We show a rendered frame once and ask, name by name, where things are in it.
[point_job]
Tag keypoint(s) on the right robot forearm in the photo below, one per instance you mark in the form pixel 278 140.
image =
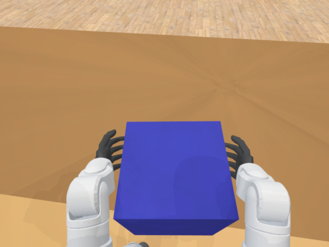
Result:
pixel 267 208

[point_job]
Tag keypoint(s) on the robot left hand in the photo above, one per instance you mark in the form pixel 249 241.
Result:
pixel 105 150

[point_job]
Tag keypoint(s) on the robot right hand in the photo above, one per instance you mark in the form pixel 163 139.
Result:
pixel 242 155

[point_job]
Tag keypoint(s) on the left robot forearm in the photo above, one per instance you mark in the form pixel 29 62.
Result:
pixel 87 205

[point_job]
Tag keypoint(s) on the carton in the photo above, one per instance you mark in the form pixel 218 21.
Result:
pixel 175 179

